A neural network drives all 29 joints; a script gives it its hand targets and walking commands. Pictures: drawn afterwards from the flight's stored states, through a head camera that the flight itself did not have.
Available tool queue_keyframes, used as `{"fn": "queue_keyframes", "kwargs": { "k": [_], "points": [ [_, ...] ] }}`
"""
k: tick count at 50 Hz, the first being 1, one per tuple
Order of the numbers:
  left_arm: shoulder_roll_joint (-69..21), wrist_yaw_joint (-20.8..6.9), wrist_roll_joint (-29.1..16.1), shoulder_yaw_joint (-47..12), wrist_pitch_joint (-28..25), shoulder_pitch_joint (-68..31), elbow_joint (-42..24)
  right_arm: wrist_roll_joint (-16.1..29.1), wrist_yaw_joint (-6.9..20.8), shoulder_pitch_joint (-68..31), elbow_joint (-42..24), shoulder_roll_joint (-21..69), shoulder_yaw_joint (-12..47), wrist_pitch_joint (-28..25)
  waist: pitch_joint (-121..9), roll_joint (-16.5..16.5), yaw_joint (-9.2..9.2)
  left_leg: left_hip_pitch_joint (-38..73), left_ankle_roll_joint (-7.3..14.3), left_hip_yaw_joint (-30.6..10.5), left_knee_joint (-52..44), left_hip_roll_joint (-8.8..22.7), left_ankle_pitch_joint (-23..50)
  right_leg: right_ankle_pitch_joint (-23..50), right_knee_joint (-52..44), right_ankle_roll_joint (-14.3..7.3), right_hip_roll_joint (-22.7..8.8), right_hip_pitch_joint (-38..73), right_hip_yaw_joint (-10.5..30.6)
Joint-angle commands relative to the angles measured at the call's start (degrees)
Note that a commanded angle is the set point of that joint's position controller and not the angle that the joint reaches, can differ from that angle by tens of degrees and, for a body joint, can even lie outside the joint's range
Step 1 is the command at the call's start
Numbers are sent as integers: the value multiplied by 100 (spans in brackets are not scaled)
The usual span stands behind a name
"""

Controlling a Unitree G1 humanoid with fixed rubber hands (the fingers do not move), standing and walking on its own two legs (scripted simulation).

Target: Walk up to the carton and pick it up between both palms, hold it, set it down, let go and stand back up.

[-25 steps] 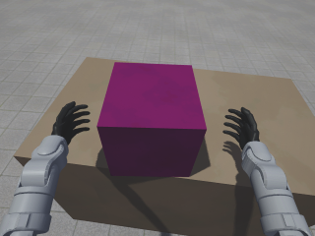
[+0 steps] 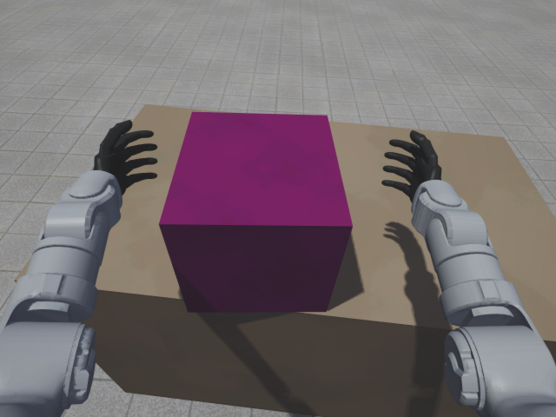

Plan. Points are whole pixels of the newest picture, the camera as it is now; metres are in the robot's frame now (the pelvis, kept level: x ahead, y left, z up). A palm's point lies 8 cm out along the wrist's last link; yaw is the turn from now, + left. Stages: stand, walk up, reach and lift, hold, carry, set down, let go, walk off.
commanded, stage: reach and lift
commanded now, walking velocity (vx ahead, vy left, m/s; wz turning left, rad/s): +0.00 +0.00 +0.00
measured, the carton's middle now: (259, 211) +0.47 +0.03 +0.04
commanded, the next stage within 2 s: none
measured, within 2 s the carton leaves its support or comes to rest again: neither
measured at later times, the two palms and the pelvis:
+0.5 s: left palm (115, 138) +0.46 +0.23 +0.19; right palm (419, 148) +0.45 -0.20 +0.19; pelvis +0.01 +0.00 +0.00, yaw +1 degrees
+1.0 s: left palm (134, 197) +0.44 +0.23 +0.09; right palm (395, 202) +0.44 -0.19 +0.09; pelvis +0.00 +0.00 -0.01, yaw +0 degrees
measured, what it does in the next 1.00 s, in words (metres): stands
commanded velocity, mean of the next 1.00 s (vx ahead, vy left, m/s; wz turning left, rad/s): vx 0.00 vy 0.00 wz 0.00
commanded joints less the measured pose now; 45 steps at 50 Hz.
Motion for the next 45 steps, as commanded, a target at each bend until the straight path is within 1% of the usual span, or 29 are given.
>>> {"fn": "queue_keyframes", "kwargs": {
  "k": [1,4,5,6,7,8,9,10,11,12,14,16,18,20,22,23,25,27,29,30,31,33,36,37,39,41,42,43,45],
  "points": [
    [1232,-39,81,340,-372,-2865,-427,-3,-35,-2801,-621,-993,-105,-268,-2915,208,63,352,94,-895,-196,195,1751,1975,266,-77,-290,2021,1055],
    [1219,-3,5,181,-402,-3174,-491,13,-23,-3050,-500,-1124,-211,-279,-2979,358,-62,513,-5,-937,-179,213,1838,1870,207,-96,-242,1711,981],
    [1158,-6,-57,77,-421,-3242,-297,21,-1,-3103,-372,-1102,-187,-287,-2956,363,-111,507,-33,-944,-143,219,1858,1837,196,-114,-230,1606,953],
    [1186,3,-55,98,-408,-3351,-386,15,-7,-3256,-410,-1179,-219,-281,-3085,428,-102,638,-25,-925,-109,221,1909,1900,201,-117,-249,1606,987],
    [1222,-6,-128,54,-421,-3481,-239,5,-9,-3392,-384,-1160,-207,-281,-3131,353,-140,586,-12,-931,-87,212,1888,1901,209,-102,-248,1591,955],
    [1197,3,-171,-14,-435,-3535,-280,-17,-12,-3479,-415,-1248,-238,-293,-3342,416,-165,704,-25,-948,-51,204,2003,2031,242,-103,-237,1549,944],
    [1181,15,-179,-28,-443,-3616,-395,7,-14,-3449,-416,-1218,-249,-299,-3488,371,-196,800,-32,-969,-17,214,2214,2193,257,-115,-216,1538,923],
    [1240,-2,-149,35,-449,-3543,-316,7,-19,-3431,-406,-1178,-174,-300,-3523,312,-141,827,-6,-975,11,206,2394,2425,257,-81,-230,1584,972],
    [1223,0,-203,-33,-418,-3660,-240,9,-24,-3553,-305,-1229,-200,-274,-3593,403,-186,757,-42,-993,28,195,2423,2510,288,-89,-240,1626,945],
    [1229,-8,-228,-69,-415,-3724,9,50,-4,-3614,-104,-1192,-121,-244,-3436,352,-194,680,-29,-993,9,199,2378,2487,305,-70,-268,1593,942],
    [1292,-1,-200,-55,-421,-3848,144,87,22,-3752,55,-1225,-53,-231,-3415,334,-125,584,-11,-997,-20,221,2282,2439,315,-57,-288,1618,972],
    [1272,8,-149,-41,-434,-3881,339,70,19,-3783,260,-1236,-93,-239,-3328,303,-176,381,4,-1001,-83,228,2121,2395,314,-42,-321,1684,981],
    [1282,43,-183,-126,-526,-4129,358,58,51,-3999,378,-1283,-144,-293,-3434,474,-200,534,-34,-1035,-49,255,2261,2349,328,-57,-293,1431,951],
    [1173,25,-105,-190,-560,-4015,693,138,100,-3836,830,-1171,-51,-286,-3229,569,-191,772,-108,-1063,33,287,2414,2187,260,-109,-297,1195,973],
    [1140,2,-96,-176,-620,-4041,631,146,124,-3871,757,-1247,-29,-322,-3431,588,-176,954,-125,-1066,65,293,2551,2257,225,-109,-295,1226,964],
    [1098,-32,-80,-202,-644,-3994,1082,107,133,-3869,1050,-1184,24,-312,-3090,539,-193,779,-116,-1112,65,321,2369,2053,196,-119,-333,1142,1013],
    [1025,-59,-78,-231,-800,-3913,1079,99,152,-3740,1071,-1146,-5,-412,-3045,493,-182,637,-86,-1114,33,337,2302,2007,199,-127,-342,1159,1006],
    [917,-107,27,-166,-1010,-3717,1433,34,185,-3560,1177,-975,64,-578,-2923,382,-146,394,-50,-1117,21,337,2240,2077,259,-120,-358,1273,1032],
    [919,-109,94,-135,-1258,-3724,1327,-91,189,-3598,918,-977,-22,-795,-3325,358,-136,264,-64,-1101,-13,314,2293,2258,341,-114,-339,1503,1029],
    [921,-89,117,-132,-1377,-3706,1268,-138,196,-3574,876,-1003,-70,-894,-3499,439,-151,254,-62,-1083,4,316,2414,2409,388,-110,-321,1569,1039],
    [947,-61,133,-48,-1502,-3825,863,-167,183,-3585,530,-998,-136,-1018,-3987,397,-118,427,-51,-1047,50,294,2749,2697,412,-107,-284,1649,1028],
    [828,-48,224,-14,-1624,-3609,1016,-221,177,-3407,675,-900,-154,-1164,-3991,488,-142,488,-78,-1072,156,311,3035,2909,466,-156,-294,1573,1063],
    [864,-51,410,150,-1877,-3496,1180,-318,166,-3274,721,-791,-117,-1445,-3907,343,-40,117,-24,-1003,117,296,2834,2954,517,-109,-313,1662,1083],
    [848,-32,400,137,-2004,-3527,982,-331,162,-3275,626,-827,-172,-1587,-4042,398,-39,67,-30,-983,99,283,2815,3043,585,-88,-302,1710,1073],
    [772,-19,391,81,-2242,-3530,1312,-417,175,-3315,777,-826,-182,-1812,-4045,348,-62,97,-27,-1020,111,298,2581,2726,583,-78,-298,1403,1062],
    [788,-18,322,74,-2496,-3596,1310,-451,174,-3367,660,-792,-179,-2035,-4374,274,-13,86,-31,-923,140,285,2502,2659,577,-50,-264,1361,1042],
    [788,-3,315,79,-2620,-3640,1330,-470,161,-3383,710,-789,-215,-2148,-4425,321,-48,-4,-15,-904,171,251,2536,2777,646,-26,-263,1357,1050],
    [777,10,280,46,-2737,-3670,1336,-431,167,-3393,774,-756,-190,-2249,-4520,352,-16,-15,-2,-905,203,259,2610,2882,708,-21,-264,1296,1087],
    [680,14,228,-69,-2924,-3732,1715,-420,181,-3434,1138,-721,-162,-2410,-4493,399,-66,-115,0,-936,221,282,2456,2702,733,-26,-261,1038,1107]
  ]
}}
